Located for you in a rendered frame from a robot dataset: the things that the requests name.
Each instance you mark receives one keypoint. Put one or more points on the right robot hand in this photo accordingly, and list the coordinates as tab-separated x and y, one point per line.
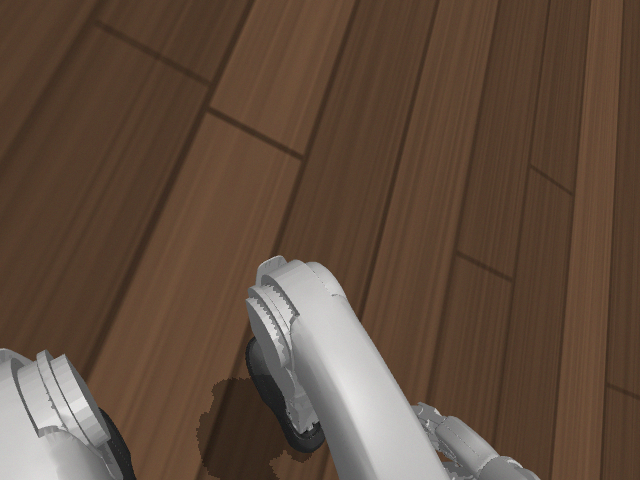
457	441

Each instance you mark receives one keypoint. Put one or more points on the right robot arm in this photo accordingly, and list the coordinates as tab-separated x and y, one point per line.
505	468

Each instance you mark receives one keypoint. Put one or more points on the left robot foot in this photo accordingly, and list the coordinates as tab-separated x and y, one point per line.
119	449

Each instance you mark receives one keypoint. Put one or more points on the right robot foot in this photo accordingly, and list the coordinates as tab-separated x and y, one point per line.
270	393

